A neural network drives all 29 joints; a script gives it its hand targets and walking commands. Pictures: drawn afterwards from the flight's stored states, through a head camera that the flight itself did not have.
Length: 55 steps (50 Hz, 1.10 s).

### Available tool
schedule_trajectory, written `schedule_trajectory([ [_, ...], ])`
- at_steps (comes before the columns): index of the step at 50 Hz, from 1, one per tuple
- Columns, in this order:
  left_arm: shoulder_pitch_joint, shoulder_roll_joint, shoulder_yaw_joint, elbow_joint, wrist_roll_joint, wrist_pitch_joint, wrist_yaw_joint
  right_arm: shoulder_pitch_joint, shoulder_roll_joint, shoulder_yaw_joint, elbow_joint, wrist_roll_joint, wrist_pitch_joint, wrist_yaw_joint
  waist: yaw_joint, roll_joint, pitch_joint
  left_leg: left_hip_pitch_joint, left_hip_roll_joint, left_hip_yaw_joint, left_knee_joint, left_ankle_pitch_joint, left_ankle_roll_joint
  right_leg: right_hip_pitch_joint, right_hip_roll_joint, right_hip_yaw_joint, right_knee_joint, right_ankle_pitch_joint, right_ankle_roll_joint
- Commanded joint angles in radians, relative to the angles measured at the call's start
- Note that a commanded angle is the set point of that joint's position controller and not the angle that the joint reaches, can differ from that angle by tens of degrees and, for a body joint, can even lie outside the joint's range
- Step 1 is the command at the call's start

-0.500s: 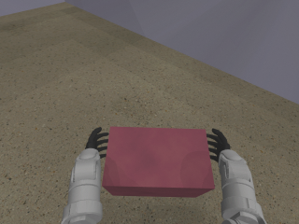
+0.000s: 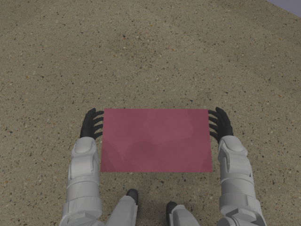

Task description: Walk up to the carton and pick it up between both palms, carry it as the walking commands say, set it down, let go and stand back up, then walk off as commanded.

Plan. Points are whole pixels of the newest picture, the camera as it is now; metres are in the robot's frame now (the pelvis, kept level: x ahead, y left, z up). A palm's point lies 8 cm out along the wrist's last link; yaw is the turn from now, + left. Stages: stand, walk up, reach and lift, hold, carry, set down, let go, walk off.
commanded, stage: set down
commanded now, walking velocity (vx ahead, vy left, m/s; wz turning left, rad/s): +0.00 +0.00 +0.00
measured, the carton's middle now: (154, 141) +0.35 +0.01 -0.14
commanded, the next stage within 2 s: none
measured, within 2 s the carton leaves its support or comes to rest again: neither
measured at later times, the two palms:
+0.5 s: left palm (94, 136) +0.36 +0.20 -0.14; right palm (210, 133) +0.39 -0.16 -0.14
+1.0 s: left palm (103, 137) +0.38 +0.20 -0.23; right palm (203, 134) +0.41 -0.17 -0.22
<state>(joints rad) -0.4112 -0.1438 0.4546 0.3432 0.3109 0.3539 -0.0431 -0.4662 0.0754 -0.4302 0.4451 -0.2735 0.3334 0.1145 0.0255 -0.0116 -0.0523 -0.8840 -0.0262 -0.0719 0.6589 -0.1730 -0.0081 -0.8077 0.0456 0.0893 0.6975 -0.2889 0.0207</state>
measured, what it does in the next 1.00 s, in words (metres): lowers itself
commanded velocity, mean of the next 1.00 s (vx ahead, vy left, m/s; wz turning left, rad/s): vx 0.00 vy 0.00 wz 0.00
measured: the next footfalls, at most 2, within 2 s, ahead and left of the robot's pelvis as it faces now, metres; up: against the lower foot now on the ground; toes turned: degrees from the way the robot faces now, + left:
none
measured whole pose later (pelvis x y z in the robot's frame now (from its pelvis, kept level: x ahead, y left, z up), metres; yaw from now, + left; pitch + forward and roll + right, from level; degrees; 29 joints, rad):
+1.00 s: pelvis -0.04 -0.01 -0.15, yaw -1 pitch +46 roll -2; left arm -0.75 0.01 0.46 0.54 0.21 0.36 0.00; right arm -0.80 -0.04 -0.43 0.63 -0.17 0.32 0.03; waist 0.03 -0.04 -0.29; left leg -1.80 -0.05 -0.09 1.35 -0.35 -0.04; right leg -1.73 0.10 0.07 1.41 -0.49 0.03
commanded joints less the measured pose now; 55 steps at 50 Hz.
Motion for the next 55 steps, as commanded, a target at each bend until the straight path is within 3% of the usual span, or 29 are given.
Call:
schedule_trajectory([
  [1, -0.430, -0.752, -0.590, 0.070, -0.144, -0.016, -0.286, -0.411, 0.827, 0.577, 0.041, 0.148, -0.016, 0.260, 0.015, -0.027, -0.665, 0.430, -0.065, 0.054, 0.079, 0.305, 0.011, 0.053, 0.052, -0.064, -0.037, 0.285, -0.026],
  [9, -0.463, -0.751, -0.618, 0.070, -0.173, -0.021, -0.317, -0.437, 0.847, 0.612, 0.033, 0.168, -0.023, 0.242, 0.019, -0.010, -0.801, 0.279, -0.077, 0.065, 0.177, 0.330, 0.004, -0.063, 0.059, -0.063, 0.069, 0.323, -0.013],
  [23, -0.666, -0.781, -0.590, 0.151, -0.205, 0.010, -0.299, -0.630, 0.817, 0.554, 0.135, 0.191, -0.004, 0.266, 0.017, 0.020, -0.896, 0.101, -0.072, 0.070, 0.324, 0.126, -0.006, -0.372, 0.082, -0.101, 0.263, 0.081, -0.033],
  [31, -0.754, -0.782, -0.573, 0.179, -0.222, 0.018, -0.287, -0.724, 0.813, 0.535, 0.169, 0.205, 0.003, 0.269, 0.023, 0.007, -0.956, 0.011, -0.073, 0.078, 0.419, 0.082, -0.008, -0.491, 0.087, -0.114, 0.361, 0.019, -0.031],
  [55, -0.955, -0.702, -0.559, 0.244, -0.283, -0.017, -0.247, -0.914, 0.783, 0.540, 0.223, 0.263, -0.024, 0.186, 0.041, -0.011, -1.094, -0.297, -0.086, 0.117, 0.697, 0.048, -0.022, -0.705, 0.101, -0.124, 0.617, -0.008, -0.010],
])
